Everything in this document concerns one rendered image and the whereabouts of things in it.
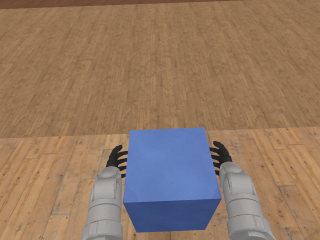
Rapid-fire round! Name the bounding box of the left robot forearm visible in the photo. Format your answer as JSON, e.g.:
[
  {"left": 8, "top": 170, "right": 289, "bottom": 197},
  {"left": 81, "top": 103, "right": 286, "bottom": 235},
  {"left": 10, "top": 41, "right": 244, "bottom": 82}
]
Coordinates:
[{"left": 80, "top": 166, "right": 123, "bottom": 240}]

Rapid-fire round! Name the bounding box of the left robot hand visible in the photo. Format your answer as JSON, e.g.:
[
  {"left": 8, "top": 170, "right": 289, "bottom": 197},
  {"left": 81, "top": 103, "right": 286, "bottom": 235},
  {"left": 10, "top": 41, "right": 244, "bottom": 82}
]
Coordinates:
[{"left": 106, "top": 145, "right": 128, "bottom": 178}]

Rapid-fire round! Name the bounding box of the carton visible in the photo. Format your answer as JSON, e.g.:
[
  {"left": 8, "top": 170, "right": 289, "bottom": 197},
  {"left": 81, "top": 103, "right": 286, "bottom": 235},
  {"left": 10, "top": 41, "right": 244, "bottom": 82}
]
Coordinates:
[{"left": 123, "top": 127, "right": 222, "bottom": 233}]

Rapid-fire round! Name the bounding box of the right robot hand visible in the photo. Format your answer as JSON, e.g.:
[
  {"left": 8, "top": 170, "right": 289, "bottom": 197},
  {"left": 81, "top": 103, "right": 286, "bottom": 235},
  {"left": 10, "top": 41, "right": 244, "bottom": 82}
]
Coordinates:
[{"left": 209, "top": 141, "right": 232, "bottom": 176}]

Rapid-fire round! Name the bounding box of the right robot forearm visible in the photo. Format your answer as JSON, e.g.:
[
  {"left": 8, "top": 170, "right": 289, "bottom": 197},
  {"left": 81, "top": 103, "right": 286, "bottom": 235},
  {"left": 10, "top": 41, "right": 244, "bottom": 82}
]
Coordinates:
[{"left": 219, "top": 161, "right": 276, "bottom": 240}]

